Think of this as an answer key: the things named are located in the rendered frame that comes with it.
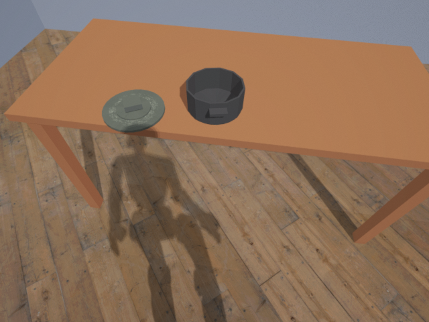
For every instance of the knob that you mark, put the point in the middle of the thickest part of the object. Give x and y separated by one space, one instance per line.
132 103

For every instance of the table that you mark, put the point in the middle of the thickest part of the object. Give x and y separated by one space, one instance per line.
338 99

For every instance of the lid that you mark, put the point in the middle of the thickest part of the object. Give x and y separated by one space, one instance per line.
116 118

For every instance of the pot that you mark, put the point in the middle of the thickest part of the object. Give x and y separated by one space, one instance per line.
215 95

